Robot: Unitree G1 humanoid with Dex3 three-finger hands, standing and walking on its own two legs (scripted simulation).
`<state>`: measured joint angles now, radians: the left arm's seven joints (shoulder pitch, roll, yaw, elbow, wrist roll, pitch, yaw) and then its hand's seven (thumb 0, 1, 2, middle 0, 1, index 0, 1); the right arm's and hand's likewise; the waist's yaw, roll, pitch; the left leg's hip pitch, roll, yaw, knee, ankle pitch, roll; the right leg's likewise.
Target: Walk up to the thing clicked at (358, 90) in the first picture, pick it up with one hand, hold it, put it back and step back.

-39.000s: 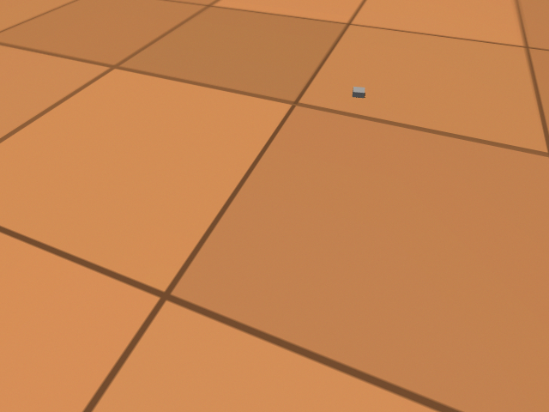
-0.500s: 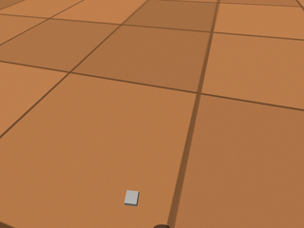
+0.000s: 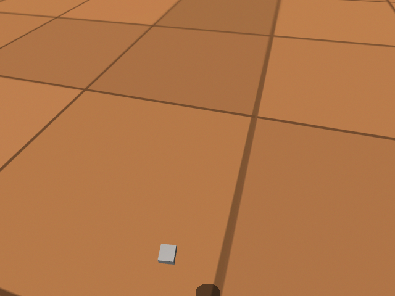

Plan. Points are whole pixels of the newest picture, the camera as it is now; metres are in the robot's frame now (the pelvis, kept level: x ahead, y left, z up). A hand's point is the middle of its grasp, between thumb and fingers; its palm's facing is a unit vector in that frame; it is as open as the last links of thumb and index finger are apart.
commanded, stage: stand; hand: left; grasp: from above
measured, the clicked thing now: (167, 253) +0.48 +0.20 -0.76
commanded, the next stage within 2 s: step back in 1.26 s
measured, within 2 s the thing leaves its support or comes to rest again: neither
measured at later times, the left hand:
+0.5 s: hand out of the picture +0.08 +0.25 -0.16, palm faces +0.03 -0.94 -0.34, open 7.4 cm
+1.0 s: hand out of the picture +0.08 +0.25 -0.15, palm faces +0.02 -0.94 -0.34, open 7.4 cm
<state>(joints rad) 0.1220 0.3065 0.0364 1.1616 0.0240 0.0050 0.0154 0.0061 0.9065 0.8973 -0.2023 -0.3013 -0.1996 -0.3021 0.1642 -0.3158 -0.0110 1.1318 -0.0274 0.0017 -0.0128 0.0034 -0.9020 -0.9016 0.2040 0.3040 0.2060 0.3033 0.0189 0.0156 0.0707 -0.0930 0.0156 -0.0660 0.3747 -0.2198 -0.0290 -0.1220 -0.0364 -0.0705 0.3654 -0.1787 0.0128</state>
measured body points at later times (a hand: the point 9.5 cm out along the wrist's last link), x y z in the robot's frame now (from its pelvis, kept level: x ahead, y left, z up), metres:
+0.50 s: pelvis +0.01 +0.00 +0.00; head +0.02 -0.01 +0.45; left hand +0.07 +0.29 -0.13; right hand +0.08 -0.29 -0.14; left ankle +0.00 +0.14 -0.75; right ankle +0.02 -0.13 -0.75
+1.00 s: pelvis +0.01 -0.01 +0.00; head +0.01 -0.01 +0.45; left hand +0.08 +0.29 -0.13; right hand +0.08 -0.30 -0.14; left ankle +0.00 +0.14 -0.75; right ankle +0.02 -0.13 -0.75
